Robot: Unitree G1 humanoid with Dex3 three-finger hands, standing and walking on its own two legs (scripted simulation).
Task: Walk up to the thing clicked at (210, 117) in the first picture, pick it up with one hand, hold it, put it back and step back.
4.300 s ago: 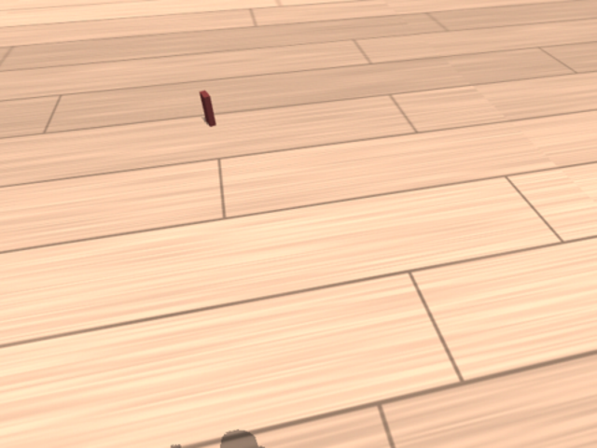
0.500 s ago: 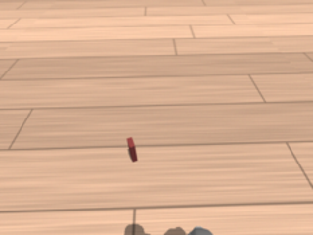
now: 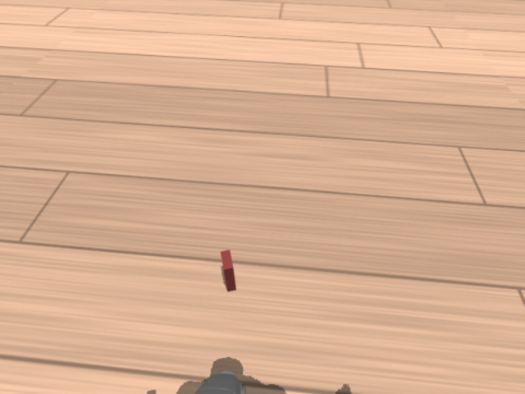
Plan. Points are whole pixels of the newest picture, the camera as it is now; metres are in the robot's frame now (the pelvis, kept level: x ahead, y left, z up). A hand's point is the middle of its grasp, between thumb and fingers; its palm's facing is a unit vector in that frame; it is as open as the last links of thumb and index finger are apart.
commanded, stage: walk up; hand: left
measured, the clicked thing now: (228, 271) +0.63 +0.21 -0.67
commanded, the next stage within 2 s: none
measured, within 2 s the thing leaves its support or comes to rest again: neither
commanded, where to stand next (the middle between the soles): +0.27 +0.00 m, yaw -2 degrees
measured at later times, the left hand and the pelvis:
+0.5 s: hand (115, 354) +0.18 +0.30 -0.13, palm faces -0.09 -0.90 -0.42, open 7.4 cm; pelvis +0.13 +0.01 +0.00, yaw -2 degrees
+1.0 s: hand (145, 317) +0.26 +0.28 -0.16, palm faces -0.03 -0.95 -0.31, open 7.4 cm; pelvis +0.17 +0.02 +0.00, yaw -2 degrees
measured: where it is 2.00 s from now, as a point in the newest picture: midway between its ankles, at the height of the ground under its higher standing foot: outside the picture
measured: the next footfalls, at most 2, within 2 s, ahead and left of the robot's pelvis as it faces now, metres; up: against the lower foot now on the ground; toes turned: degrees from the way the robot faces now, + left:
left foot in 0.02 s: +0.16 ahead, +0.12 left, +0.00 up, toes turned +3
right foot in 0.52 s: +0.25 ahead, -0.12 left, +0.00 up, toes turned -4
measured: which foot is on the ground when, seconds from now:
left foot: up 0.00-0.00, down 0.02-0.54, up 0.56-0.84, down 0.86-1.00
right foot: down 0.00-0.06, up 0.08-0.50, down 0.52-1.00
